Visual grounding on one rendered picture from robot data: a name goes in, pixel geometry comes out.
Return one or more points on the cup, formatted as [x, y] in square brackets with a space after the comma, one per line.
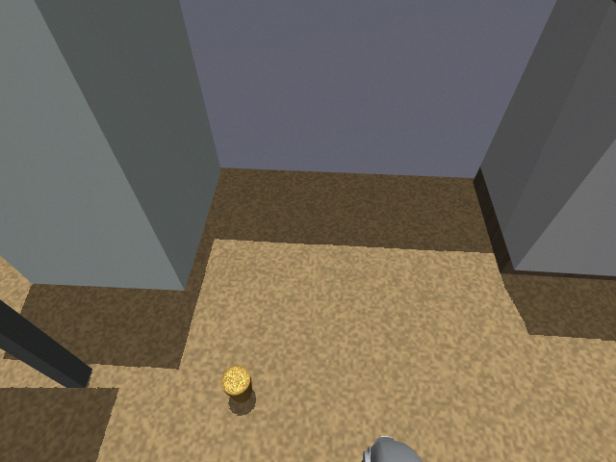
[236, 383]

